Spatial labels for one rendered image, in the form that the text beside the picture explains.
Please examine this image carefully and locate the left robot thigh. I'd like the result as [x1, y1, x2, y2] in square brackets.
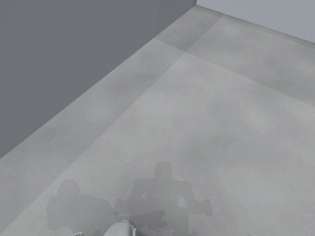
[103, 222, 137, 236]

